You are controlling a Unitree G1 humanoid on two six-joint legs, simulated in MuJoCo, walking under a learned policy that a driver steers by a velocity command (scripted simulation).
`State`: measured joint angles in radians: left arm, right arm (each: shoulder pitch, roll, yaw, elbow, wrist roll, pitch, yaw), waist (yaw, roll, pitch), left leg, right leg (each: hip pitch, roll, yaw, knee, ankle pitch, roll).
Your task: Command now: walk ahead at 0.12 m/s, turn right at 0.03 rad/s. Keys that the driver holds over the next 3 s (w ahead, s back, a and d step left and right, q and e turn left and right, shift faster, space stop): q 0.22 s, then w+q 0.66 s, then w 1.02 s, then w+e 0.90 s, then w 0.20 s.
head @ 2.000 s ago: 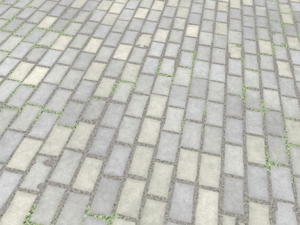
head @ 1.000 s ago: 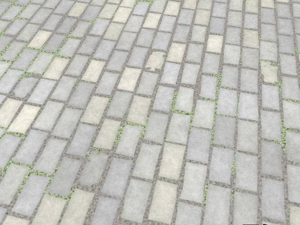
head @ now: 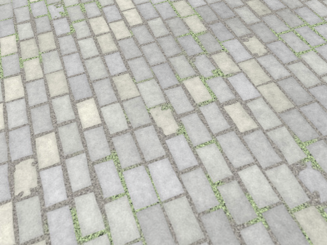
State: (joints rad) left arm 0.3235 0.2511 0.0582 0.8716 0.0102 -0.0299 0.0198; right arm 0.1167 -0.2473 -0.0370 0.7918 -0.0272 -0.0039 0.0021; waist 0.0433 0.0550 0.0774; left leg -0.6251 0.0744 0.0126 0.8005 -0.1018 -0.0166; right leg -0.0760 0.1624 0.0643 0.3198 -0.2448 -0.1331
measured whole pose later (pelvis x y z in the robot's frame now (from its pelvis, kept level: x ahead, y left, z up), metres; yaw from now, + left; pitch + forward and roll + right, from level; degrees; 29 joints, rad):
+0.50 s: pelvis +0.10 +0.01 +0.00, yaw +14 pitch +2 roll -1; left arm 0.19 0.27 0.03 0.80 0.02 -0.01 0.00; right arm 0.30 -0.28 -0.08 0.82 -0.02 0.03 0.02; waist -0.04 0.01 -0.01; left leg -0.30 -0.12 -0.15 0.38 -0.11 0.09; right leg -0.35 0.02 0.06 0.69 -0.43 0.03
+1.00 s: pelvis +0.27 +0.10 -0.02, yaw +31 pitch +3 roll +0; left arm 0.47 0.25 0.03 0.91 0.02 -0.07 0.01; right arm 0.02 -0.27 -0.04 0.65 -0.05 -0.01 0.08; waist 0.09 0.02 0.04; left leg -0.51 -0.02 0.08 0.58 -0.21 0.11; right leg 0.10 -0.08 -0.19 0.39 -0.48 0.04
